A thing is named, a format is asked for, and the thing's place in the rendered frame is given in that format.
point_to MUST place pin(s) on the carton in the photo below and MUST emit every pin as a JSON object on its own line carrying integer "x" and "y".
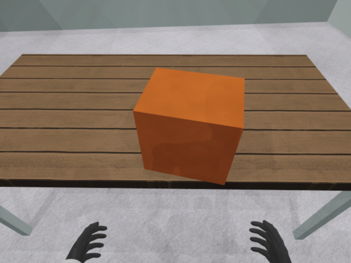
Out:
{"x": 189, "y": 124}

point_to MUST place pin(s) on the left robot hand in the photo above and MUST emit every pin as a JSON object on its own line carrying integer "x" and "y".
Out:
{"x": 82, "y": 246}

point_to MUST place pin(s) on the right robot hand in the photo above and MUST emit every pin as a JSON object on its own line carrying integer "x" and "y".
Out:
{"x": 276, "y": 251}

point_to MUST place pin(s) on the table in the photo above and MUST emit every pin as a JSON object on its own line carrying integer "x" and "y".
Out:
{"x": 66, "y": 120}

